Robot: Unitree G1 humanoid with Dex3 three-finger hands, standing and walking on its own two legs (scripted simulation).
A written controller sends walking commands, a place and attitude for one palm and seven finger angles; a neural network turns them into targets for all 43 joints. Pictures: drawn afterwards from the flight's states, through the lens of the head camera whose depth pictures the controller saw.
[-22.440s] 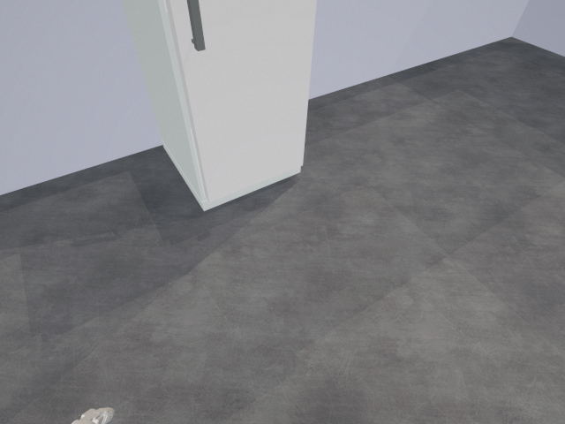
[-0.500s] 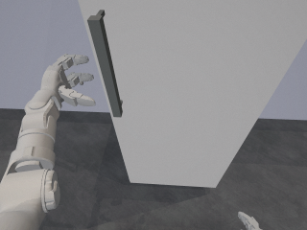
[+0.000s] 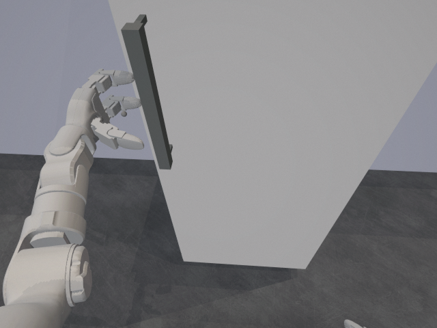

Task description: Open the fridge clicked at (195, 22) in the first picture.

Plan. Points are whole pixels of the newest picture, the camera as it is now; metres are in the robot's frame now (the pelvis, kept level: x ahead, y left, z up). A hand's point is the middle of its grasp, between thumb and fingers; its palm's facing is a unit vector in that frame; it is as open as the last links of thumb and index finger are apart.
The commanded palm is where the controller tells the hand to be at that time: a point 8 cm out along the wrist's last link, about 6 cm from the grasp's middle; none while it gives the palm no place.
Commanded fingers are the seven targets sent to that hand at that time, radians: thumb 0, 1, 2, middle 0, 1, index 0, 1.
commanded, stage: feel for the door with the fingertips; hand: left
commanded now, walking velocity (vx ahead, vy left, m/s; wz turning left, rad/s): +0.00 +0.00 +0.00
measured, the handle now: (155, 104) +0.47 +0.13 +0.18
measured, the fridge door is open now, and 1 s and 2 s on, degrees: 0 0 0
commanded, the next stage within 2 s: slide the fingers in behind the handle in 0.56 s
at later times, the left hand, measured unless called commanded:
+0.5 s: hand (140, 111) +0.43 +0.15 +0.19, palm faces -0.03 -1.00 -0.02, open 13.9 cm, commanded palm +0.41 +0.20 +0.19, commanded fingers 0.00 -0.50 0.30 -0.30 -1.20 -0.30 -1.20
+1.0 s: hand (138, 112) +0.43 +0.15 +0.19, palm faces -0.05 -1.00 -0.02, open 13.8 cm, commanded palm +0.41 +0.20 +0.19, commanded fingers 0.00 -0.50 0.30 -0.30 -1.20 -0.30 -1.20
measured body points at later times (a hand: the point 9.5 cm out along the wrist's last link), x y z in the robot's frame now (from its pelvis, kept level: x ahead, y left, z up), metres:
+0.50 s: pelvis -0.01 -0.01 +0.00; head +0.00 -0.02 +0.45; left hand +0.43 +0.20 +0.20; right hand +0.12 -0.25 -0.11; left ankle -0.03 +0.11 -0.74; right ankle +0.00 -0.11 -0.74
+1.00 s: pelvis -0.02 -0.01 +0.00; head -0.01 -0.02 +0.45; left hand +0.43 +0.20 +0.19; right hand +0.05 -0.27 -0.12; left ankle -0.03 +0.11 -0.74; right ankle +0.00 -0.11 -0.74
